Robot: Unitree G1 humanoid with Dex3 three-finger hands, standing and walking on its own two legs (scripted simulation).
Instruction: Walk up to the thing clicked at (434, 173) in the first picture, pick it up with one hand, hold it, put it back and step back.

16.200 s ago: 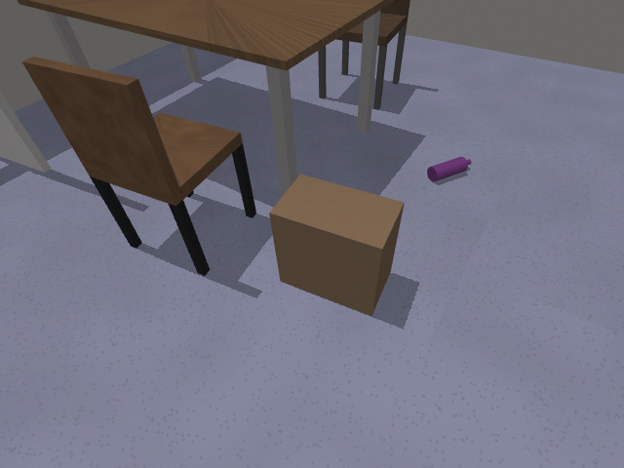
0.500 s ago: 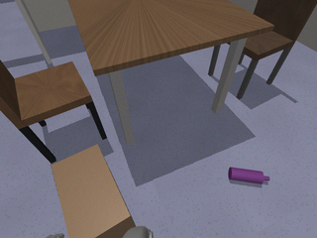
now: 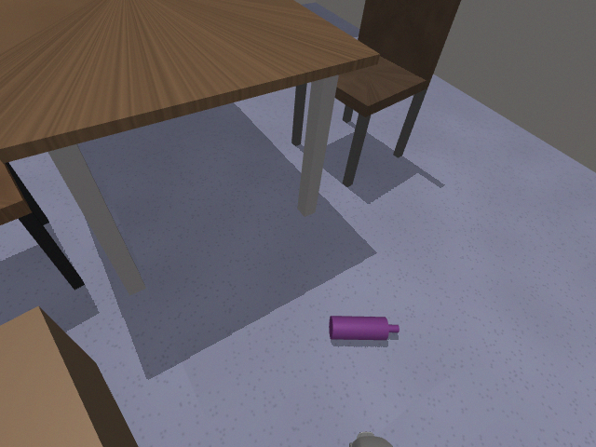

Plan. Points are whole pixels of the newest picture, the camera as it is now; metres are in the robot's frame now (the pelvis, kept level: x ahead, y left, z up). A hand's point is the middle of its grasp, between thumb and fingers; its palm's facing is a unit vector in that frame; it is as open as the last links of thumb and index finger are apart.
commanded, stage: walk up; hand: left
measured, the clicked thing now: (364, 328) +0.62 -0.26 -0.71
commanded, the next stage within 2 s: none
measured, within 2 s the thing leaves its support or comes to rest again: neither
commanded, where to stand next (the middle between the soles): +0.29 -0.50 m, yaw +7 degrees
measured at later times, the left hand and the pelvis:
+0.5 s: hand out of the picture +0.15 +0.10 -0.16, palm faces -0.06 -0.95 -0.30, open 7.4 cm; pelvis +0.09 -0.16 +0.00, yaw +0 degrees
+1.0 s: hand out of the picture +0.15 -0.10 -0.14, palm faces +0.03 -0.93 -0.36, open 7.4 cm; pelvis +0.15 -0.38 +0.00, yaw +2 degrees
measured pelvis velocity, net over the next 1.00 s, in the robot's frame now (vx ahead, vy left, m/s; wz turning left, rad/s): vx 0.15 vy -0.38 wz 0.03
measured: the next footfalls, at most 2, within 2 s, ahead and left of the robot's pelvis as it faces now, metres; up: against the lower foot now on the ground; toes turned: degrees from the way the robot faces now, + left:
right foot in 0.04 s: +0.11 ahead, -0.21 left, +0.00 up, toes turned -1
left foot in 0.38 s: +0.22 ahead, -0.06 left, +0.00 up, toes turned +7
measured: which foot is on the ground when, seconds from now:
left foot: down 0.00-0.06, up 0.08-0.36, down 0.38-0.80, up 0.82-1.00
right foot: up 0.00-0.02, down 0.04-0.38, up 0.40-0.76, down 0.78-1.00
